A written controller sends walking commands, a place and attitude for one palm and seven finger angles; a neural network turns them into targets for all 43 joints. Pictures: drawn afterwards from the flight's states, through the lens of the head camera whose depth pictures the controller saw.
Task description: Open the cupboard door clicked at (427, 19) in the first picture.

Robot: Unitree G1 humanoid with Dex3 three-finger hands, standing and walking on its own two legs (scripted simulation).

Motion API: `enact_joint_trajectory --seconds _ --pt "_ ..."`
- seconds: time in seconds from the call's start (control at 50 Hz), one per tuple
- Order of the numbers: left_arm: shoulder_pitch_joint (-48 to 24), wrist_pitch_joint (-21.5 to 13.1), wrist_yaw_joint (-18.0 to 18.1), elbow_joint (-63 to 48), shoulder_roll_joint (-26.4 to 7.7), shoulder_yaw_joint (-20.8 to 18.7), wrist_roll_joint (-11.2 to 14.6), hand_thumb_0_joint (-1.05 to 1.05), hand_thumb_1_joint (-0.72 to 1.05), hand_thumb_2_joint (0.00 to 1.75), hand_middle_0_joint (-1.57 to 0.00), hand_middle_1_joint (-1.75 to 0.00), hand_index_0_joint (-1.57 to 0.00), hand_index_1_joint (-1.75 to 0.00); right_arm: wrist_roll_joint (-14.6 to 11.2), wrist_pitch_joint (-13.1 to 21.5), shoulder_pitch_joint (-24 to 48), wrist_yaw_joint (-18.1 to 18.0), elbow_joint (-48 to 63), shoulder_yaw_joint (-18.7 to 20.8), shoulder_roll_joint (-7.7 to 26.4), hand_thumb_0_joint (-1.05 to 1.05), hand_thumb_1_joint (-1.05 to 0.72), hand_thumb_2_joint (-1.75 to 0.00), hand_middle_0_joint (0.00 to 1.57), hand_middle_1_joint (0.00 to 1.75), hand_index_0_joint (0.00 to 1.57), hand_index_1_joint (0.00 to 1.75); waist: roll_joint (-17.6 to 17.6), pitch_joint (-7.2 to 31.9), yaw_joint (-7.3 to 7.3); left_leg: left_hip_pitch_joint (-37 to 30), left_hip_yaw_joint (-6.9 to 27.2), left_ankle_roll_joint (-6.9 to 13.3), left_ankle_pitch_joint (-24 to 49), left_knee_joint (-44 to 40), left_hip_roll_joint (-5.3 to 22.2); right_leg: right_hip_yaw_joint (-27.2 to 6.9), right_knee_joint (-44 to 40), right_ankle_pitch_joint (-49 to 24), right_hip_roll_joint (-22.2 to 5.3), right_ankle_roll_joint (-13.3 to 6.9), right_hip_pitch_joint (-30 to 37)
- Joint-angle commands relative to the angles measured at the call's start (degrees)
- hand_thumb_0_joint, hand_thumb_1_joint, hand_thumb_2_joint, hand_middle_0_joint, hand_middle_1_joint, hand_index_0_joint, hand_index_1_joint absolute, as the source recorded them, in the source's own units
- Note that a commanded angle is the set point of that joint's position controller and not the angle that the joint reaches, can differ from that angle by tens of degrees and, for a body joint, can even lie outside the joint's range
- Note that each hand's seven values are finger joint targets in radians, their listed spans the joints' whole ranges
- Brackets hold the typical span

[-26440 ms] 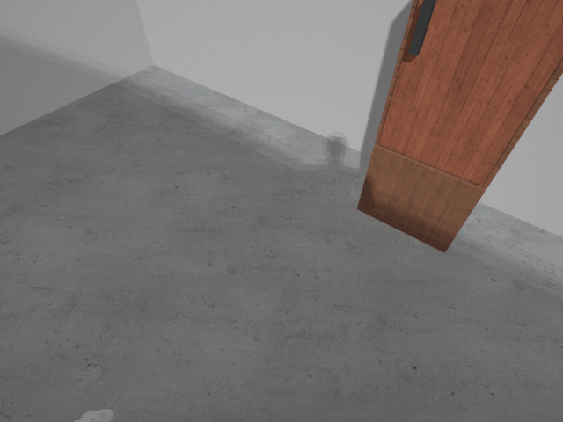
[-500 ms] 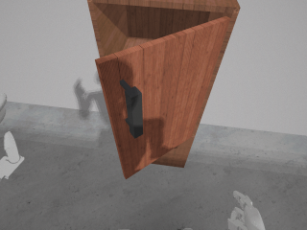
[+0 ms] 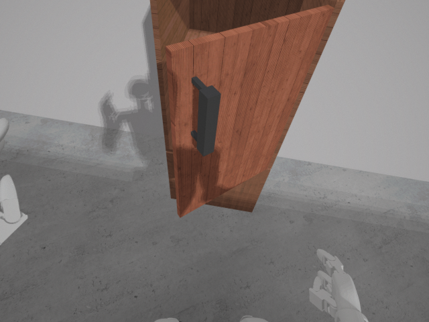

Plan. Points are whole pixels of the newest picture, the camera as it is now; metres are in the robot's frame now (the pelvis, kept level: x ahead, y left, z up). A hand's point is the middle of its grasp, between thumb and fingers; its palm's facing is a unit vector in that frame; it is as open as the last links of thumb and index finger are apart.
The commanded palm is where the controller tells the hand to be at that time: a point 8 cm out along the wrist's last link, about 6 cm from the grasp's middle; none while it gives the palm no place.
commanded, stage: step back with the hand held close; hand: left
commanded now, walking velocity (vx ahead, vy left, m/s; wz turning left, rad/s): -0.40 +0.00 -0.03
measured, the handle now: (201, 117) +0.46 +0.07 +0.12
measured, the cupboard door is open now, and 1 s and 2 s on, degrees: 43 43 43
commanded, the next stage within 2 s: stop stepping back and stand still in 0.04 s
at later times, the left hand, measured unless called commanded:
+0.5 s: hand out of the picture +0.06 +0.25 +0.16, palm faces +0.46 -0.79 -0.40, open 7.4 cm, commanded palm +0.01 +0.28 +0.18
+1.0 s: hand out of the picture +0.05 +0.27 +0.16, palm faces +0.45 -0.78 -0.43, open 7.4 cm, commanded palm -0.02 +0.30 +0.18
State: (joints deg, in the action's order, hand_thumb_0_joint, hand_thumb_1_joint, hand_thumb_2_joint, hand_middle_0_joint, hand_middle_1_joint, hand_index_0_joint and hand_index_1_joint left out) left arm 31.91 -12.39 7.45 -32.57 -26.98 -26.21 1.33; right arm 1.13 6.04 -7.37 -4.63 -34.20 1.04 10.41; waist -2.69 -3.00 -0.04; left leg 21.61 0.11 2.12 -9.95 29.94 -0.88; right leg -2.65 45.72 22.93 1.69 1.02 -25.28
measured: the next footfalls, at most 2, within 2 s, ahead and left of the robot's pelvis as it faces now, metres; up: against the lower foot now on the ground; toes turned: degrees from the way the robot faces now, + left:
right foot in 0.26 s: -0.12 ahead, -0.09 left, +0.00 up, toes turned -3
left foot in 0.50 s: -0.11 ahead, +0.12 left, +0.00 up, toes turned +3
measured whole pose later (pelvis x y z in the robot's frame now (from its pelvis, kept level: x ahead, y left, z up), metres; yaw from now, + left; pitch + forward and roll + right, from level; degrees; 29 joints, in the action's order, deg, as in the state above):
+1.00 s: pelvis -0.16 +0.00 +0.00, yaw -1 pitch -2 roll +1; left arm 27.9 -12.0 8.4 -24.9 -22.2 -24.1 0.9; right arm 1.1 9.4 -13.4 -4.8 -37.7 -0.6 10.6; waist -2.3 -0.8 0.3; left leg 16.2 -2.8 0.6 -13.9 31.7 0.4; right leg 1.7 40.0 24.4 -0.4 0.3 -15.6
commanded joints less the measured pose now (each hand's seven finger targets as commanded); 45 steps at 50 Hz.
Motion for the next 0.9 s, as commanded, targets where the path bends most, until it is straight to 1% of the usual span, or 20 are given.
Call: enact_joint_trajectory --seconds 0.0,0.12,0.18,0.2,0.22,0.24,0.26,0.3,0.44,0.48,0.52,0.56,0.62,0.64,0.68,0.7,0.76,0.8,0.84,0.88 --pt "1.5 -3.3 2.1 -12.0 -5.0 -4.4 1.0 0.00 0.90 0.90 -0.20 -0.30 -0.20 -0.30 -0.9 5.1 -1.2 1.0 6.0 3.5 8.3 0.00 -0.90 -0.90 0.20 0.30 0.20 0.30 11.4 14.8 -0.29 -17.4 11.1 6.1 38.9 -9.5 17.7 -0.1 12.1 5.3 0.6 0.4 -1.2" --pt "-3.2 -0.2 2.6 -11.9 -6.7 -3.8 1.5 0.00 0.90 0.90 -0.20 -0.30 -0.20 -0.30 -0.8 4.6 2.1 0.9 6.5 2.3 8.4 0.00 -0.90 -0.90 0.20 0.30 0.20 0.30 14.8 10.8 -0.30 -4.1 9.6 4.7 -5.8 -21.9 15.2 4.7 4.6 6.4 1.5 -0.1 9.7" --pt "0.7 -0.1 2.6 -12.4 -7.9 -5.1 2.2 0.00 0.90 0.90 -0.20 -0.30 -0.20 -0.30 -1.1 4.0 1.6 0.8 7.9 1.4 7.8 0.00 -0.90 -0.90 0.20 0.30 0.20 0.30 19.1 12.0 0.66 -1.3 5.0 0.2 -18.3 -22.4 8.9 9.6 -15.7 6.8 2.8 -2.4 20.3" --pt "1.5 -0.3 2.2 -12.8 -8.6 -5.5 2.1 0.00 0.90 0.90 -0.20 -0.30 -0.20 -0.30 -1.1 3.6 1.6 0.9 8.2 1.3 7.6 0.00 -0.90 -0.90 0.20 0.30 0.20 0.30 15.1 10.6 0.72 -1.2 1.5 -2.3 -17.7 -16.7 5.0 8.7 -27.0 4.2 1.4 -3.4 20.9" --pt "2.1 -0.8 1.8 -13.5 -10.3 -6.5 1.8 0.00 0.90 0.90 -0.20 -0.30 -0.20 -0.30 -1.2 2.8 0.9 1.0 7.7 1.2 6.8 0.00 -0.90 -0.90 0.20 0.30 0.20 0.30 3.6 9.7 0.08 -6.1 -2.6 -3.9 -13.1 0.5 0.4 -0.8 -35.5 1.7 -7.8 -6.4 11.9" --pt "3.2 -1.2 1.9 -14.2 -13.4 -9.2 2.2 0.00 0.90 0.90 -0.20 -0.30 -0.20 -0.30 -0.4 2.1 1.7 1.2 7.6 0.5 6.5 0.00 -0.90 -0.90 0.20 0.30 0.20 0.30 -5.4 9.3 0.94 -6.8 -0.5 -4.3 -8.5 18.9 -1.7 -14.1 -40.3 2.6 -20.0 -11.1 1.2" --pt "-2.0 -2.1 2.4 -17.3 -15.4 -11.0 2.4 0.00 0.90 0.90 -0.20 -0.30 -0.20 -0.30 0.4 2.4 2.5 1.4 7.6 -0.2 7.2 0.00 -0.90 -0.90 0.20 0.30 0.20 0.30 -5.0 8.0 0.40 3.2 1.1 -4.0 -9.6 27.4 0.3 -16.0 -37.9 -9.4 -24.3 -13.5 3.2" --pt "-2.7 -0.6 1.2 -6.5 -7.5 -6.2 2.9 0.00 0.90 0.90 -0.20 -0.30 -0.20 -0.30 -1.7 2.9 -0.6 0.4 5.5 1.4 7.5 0.00 -0.90 -0.90 0.20 0.30 0.20 0.30 -7.9 5.0 -1.34 6.3 2.8 -4.0 -5.4 32.1 1.8 -9.5 -33.9 -6.0 -17.9 -8.8 3.4" --pt "-8.0 -1.8 2.4 -2.8 -6.1 -2.3 0.0 0.00 0.90 0.90 -0.20 -0.30 -0.20 -0.30 -0.8 5.9 -0.4 -2.0 4.8 1.0 8.8 0.00 -0.90 -0.90 0.20 0.30 0.20 0.30 1.4 3.7 -0.26 -8.9 -2.9 0.6 -8.3 -7.5 2.3 -5.6 -25.8 -1.7 -12.9 -5.7 9.2" --pt "-8.6 -3.1 2.6 -7.7 -7.4 -3.3 0.0 0.00 0.90 0.90 -0.20 -0.30 -0.20 -0.30 -1.0 6.6 -1.2 -1.8 6.4 1.6 10.7 0.00 -0.90 -0.90 0.20 0.30 0.20 0.30 8.9 7.1 0.05 -12.0 5.2 2.9 0.6 -9.2 7.8 -0.8 -15.6 -9.7 -5.9 -2.7 10.7" --pt "-5.3 -3.7 2.5 -7.6 -7.7 -4.4 -0.2 0.00 0.90 0.90 -0.20 -0.30 -0.20 -0.30 -0.6 6.2 -1.5 -1.2 5.3 1.0 9.6 0.00 -0.90 -0.90 0.20 0.30 0.20 0.30 15.8 7.0 -0.61 -10.7 13.7 4.9 -3.5 -13.3 12.2 5.6 -8.5 -3.1 -2.3 -0.8 7.4" --pt "-6.0 -3.9 2.6 -8.6 -8.4 -5.1 -0.7 0.00 0.90 0.90 -0.20 -0.30 -0.20 -0.30 -0.1 6.7 -1.2 -1.0 5.0 1.1 9.6 0.00 -0.90 -0.90 0.20 0.30 0.20 0.30 13.9 4.3 -0.58 -5.7 17.0 7.3 -7.2 -16.0 15.6 5.7 -4.5 3.3 -2.1 -0.6 8.0" --pt "-2.3 -3.4 2.4 -6.0 -7.0 -4.9 -0.5 0.00 0.90 0.90 -0.20 -0.30 -0.20 -0.30 -0.7 6.7 -0.6 -0.2 5.2 1.2 10.0 0.00 -0.90 -0.90 0.20 0.30 0.20 0.30 12.2 4.2 0.10 -0.1 7.0 3.9 -8.9 -9.4 10.8 5.8 -17.5 -1.9 -2.3 -1.9 16.4" --pt "-0.7 -3.5 2.2 -5.0 -8.2 -6.2 -0.4 0.00 0.90 0.90 -0.20 -0.30 -0.20 -0.30 -0.5 6.2 -0.3 -0.1 5.8 1.4 9.8 0.00 -0.90 -0.90 0.20 0.30 0.20 0.30 8.1 3.9 0.14 4.1 3.7 2.0 -12.2 -4.1 7.1 0.1 -22.3 -2.0 -4.7 -4.0 18.8" --pt "-1.5 -3.7 1.7 -2.9 -8.7 -7.0 0.5 0.00 0.90 0.90 -0.20 -0.30 -0.20 -0.30 -0.9 5.2 -1.3 0.4 5.5 2.3 8.5 0.00 -0.90 -0.90 0.20 0.30 0.20 0.30 -9.1 3.4 0.24 10.2 -2.1 -1.3 -15.5 21.0 0.4 -24.5 -35.1 14.5 -19.6 -11.9 13.9" --pt "-2.8 -4.1 1.6 -2.7 -7.6 -6.5 0.9 0.00 0.90 0.90 -0.20 -0.30 -0.20 -0.30 -1.0 4.9 -1.7 0.5 5.1 2.7 9.1 0.00 -0.90 -0.90 0.20 0.30 0.20 0.30 -7.4 2.1 -0.17 12.5 0.0 -1.6 -14.2 29.8 1.5 -24.3 -35.9 9.4 -21.1 -13.3 12.9" --pt "-6.3 -4.5 1.3 -2.1 -6.6 -5.3 0.5 0.00 0.90 0.90 -0.20 -0.30 -0.20 -0.30 -0.8 4.9 -1.3 0.4 5.0 1.4 7.9 0.00 -0.90 -0.90 0.20 0.30 0.20 0.30 -2.8 1.5 -1.18 5.8 1.3 -1.2 -11.7 21.3 5.4 -12.4 -31.4 -3.0 -18.8 -11.7 8.3" --pt "-7.2 -4.2 1.7 -2.6 -5.7 -4.0 0.1 0.00 0.90 0.90 -0.20 -0.30 -0.20 -0.30 -0.5 5.2 -0.7 -0.4 5.1 0.7 7.1 0.00 -0.90 -0.90 0.20 0.30 0.20 0.30 -2.7 2.9 -0.80 -4.4 -2.1 -0.4 -9.2 7.6 4.4 -7.2 -29.2 0.4 -15.6 -9.3 5.2" --pt "-8.0 -4.0 2.1 -4.7 -4.9 -2.4 0.3 0.00 0.90 0.90 -0.20 -0.30 -0.20 -0.30 -0.4 6.1 -1.1 -1.4 5.2 1.0 8.2 0.00 -0.90 -0.90 0.20 0.30 0.20 0.30 4.8 3.8 -1.03 -12.5 -2.4 -0.3 -6.2 -5.5 3.3 -3.0 -23.4 1.8 -11.0 -6.1 5.0" --pt "-9.9 -4.6 2.4 -9.3 -6.0 -3.2 0.0 0.00 0.90 0.90 -0.20 -0.30 -0.20 -0.30 -0.5 6.5 -0.7 -1.2 6.8 1.4 9.9 0.00 -0.90 -0.90 0.20 0.30 0.20 0.30 17.2 5.1 0.10 -14.1 14.7 4.0 -8.1 -12.6 13.7 3.0 -9.8 -0.8 -2.6 -1.5 2.3"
